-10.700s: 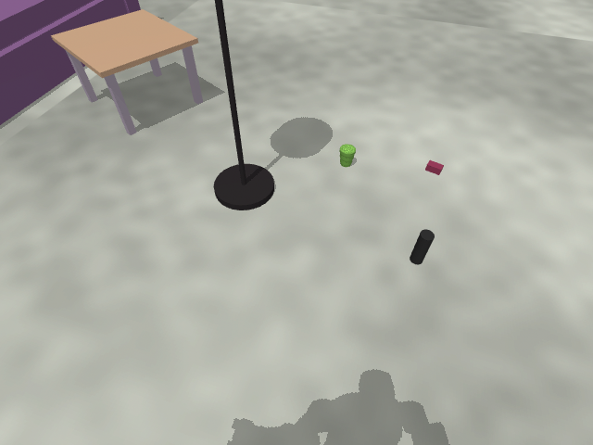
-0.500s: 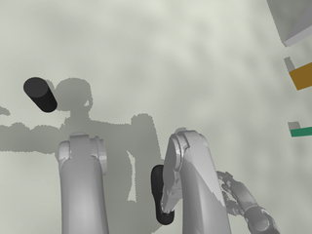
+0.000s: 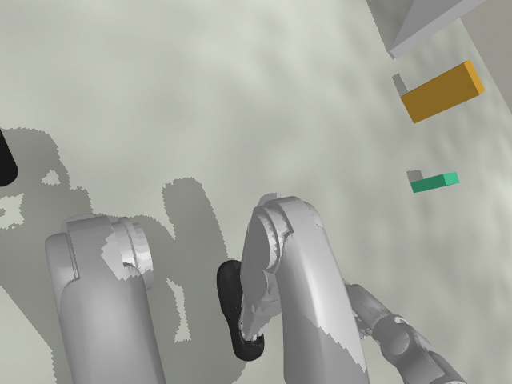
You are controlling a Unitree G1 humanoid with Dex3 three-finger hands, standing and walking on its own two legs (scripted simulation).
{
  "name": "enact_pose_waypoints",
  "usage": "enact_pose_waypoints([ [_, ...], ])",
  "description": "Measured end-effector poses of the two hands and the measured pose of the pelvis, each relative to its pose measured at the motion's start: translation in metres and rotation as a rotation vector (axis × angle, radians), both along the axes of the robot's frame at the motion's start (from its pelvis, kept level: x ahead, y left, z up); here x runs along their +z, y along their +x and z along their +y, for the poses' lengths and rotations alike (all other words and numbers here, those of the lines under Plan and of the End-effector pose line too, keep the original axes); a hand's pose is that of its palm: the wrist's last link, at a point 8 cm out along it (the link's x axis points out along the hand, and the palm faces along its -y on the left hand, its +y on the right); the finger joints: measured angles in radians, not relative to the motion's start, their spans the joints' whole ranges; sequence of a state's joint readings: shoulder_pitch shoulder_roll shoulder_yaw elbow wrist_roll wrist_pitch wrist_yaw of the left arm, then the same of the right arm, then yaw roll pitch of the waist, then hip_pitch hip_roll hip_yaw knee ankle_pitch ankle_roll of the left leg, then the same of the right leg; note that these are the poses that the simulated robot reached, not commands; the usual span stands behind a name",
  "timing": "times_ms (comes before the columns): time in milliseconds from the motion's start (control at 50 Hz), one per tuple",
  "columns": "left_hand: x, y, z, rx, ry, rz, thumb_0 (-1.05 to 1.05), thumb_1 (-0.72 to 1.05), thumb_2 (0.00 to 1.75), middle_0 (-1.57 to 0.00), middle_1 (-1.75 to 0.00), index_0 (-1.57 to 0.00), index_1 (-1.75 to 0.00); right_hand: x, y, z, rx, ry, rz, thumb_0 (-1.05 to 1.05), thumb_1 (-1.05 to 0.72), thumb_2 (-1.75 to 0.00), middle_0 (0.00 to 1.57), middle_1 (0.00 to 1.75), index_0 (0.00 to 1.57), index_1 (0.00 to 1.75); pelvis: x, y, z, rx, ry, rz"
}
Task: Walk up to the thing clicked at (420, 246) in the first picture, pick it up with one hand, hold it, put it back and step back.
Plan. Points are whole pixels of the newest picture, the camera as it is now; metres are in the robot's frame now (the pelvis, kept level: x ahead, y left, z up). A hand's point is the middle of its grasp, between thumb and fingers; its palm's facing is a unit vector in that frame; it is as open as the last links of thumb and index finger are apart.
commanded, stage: close in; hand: left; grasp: from the side
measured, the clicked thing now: out of the picture +0.44 +0.29 -0.20
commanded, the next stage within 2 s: rest palm in 0.44 s
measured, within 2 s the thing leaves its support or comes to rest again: leaves its support in 1.72 s
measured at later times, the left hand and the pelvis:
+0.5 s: hand out of the picture +0.41 +0.28 -0.17, palm faces +0.30 -0.95 +0.03, open 17.5 cm; pelvis +0.00 +0.01 -0.01, yaw -2 degrees
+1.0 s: hand out of the picture +0.43 +0.28 -0.18, palm faces +0.34 -0.94 +0.01, open 12.3 cm; pelvis -0.01 +0.01 -0.01, yaw -3 degrees
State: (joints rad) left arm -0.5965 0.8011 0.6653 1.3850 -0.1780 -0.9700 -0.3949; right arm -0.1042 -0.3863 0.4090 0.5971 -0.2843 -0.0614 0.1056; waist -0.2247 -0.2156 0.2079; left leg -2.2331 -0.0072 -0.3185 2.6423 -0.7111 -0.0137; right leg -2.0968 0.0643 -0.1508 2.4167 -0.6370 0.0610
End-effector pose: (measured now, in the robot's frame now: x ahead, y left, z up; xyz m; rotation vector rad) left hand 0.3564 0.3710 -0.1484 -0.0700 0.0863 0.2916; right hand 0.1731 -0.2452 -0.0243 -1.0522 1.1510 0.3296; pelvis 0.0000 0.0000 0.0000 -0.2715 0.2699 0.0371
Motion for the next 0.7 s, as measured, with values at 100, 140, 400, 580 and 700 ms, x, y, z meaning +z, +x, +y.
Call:
enact_pose_waypoints([
  [100, -0.004, 0.002, -0.012, -0.024, 0.019, -0.005, -0.01, -0.61, 0.01, -0.07, -0.07, -0.07, -0.07, 0.001, -0.003, 0.002, 0.016, -0.012, 0.015, 0.0, -0.94, -0.9, 0.21, 0.3, 0.21, 0.3, -0.002, -0.002, 0.002, -0.003, -0.009, -0.019],
  [140, -0.005, 0.002, -0.018, -0.03, 0.019, -0.009, -0.01, -0.61, 0.01, -0.07, -0.07, -0.06, -0.07, 0.001, -0.003, 0.003, 0.021, -0.015, 0.019, 0.0, -0.94, -0.9, 0.21, 0.3, 0.21, 0.3, -0.003, -0.003, 0.003, -0.005, -0.013, -0.025],
  [400, -0.019, 0.011, -0.037, 0.011, 0.021, -0.031, -0.01, -0.59, 0.05, -0.05, -0.07, -0.05, -0.06, 0.003, -0.008, 0.01, 0.057, -0.054, 0.054, 0.0, -0.93, -0.9, 0.21, 0.3, 0.21, 0.3, -0.007, -0.005, 0.005, -0.014, -0.03, -0.059],
  [580, -0.025, 0.016, -0.044, 0.024, 0.037, -0.03, -0.01, -0.54, 0.1, -0.05, -0.08, -0.05, -0.08, 0.0, -0.013, 0.012, 0.055, -0.064, 0.095, 0.0, -0.92, -0.9, 0.21, 0.3, 0.21, 0.3, -0.007, -0.004, 0.006, -0.022, -0.041, -0.06],
  [700, -0.03, 0.019, -0.05, 0.032, 0.04, -0.02, -0.01, -0.46, 0.15, -0.09, -0.1, -0.08, -0.11, 0.001, -0.015, 0.013, 0.053, -0.072, 0.111, 0.0, -0.91, -0.9, 0.21, 0.3, 0.21, 0.3, -0.006, -0.004, 0.007, -0.026, -0.047, -0.062],
])
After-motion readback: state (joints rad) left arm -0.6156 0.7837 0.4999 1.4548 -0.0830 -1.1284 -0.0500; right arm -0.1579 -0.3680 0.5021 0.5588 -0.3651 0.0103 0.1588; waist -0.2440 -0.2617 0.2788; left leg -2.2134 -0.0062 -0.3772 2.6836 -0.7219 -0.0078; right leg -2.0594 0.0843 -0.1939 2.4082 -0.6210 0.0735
